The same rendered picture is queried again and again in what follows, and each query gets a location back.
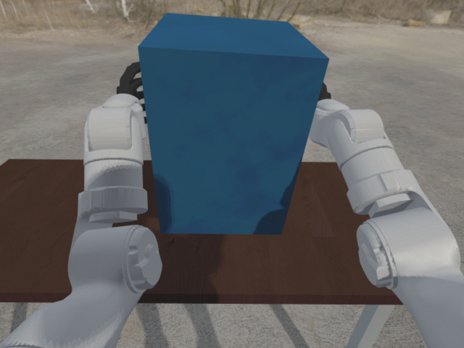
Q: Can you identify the left robot forearm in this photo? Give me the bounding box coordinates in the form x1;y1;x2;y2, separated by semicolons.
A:
68;94;148;286

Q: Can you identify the carton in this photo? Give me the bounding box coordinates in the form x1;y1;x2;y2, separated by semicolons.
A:
138;13;329;235

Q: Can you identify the robot left upper arm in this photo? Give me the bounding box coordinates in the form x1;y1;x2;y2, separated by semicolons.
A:
0;225;162;348

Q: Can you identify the left robot hand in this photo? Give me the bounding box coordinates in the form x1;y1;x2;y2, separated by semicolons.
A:
117;62;147;124

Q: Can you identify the table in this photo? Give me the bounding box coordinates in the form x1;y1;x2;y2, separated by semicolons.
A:
0;159;403;348

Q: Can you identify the right robot forearm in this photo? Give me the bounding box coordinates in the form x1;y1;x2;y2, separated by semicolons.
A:
309;99;461;263

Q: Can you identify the robot right upper arm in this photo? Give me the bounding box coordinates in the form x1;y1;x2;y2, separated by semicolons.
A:
357;207;464;348

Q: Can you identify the right robot hand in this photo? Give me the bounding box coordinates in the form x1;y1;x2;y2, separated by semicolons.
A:
318;83;331;101

